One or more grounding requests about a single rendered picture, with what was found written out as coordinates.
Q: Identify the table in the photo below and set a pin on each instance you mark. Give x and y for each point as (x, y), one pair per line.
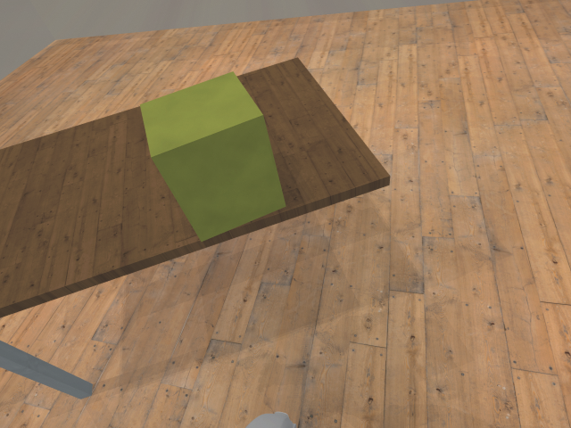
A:
(85, 205)

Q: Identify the carton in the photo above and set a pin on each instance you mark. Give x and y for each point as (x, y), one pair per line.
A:
(211, 145)

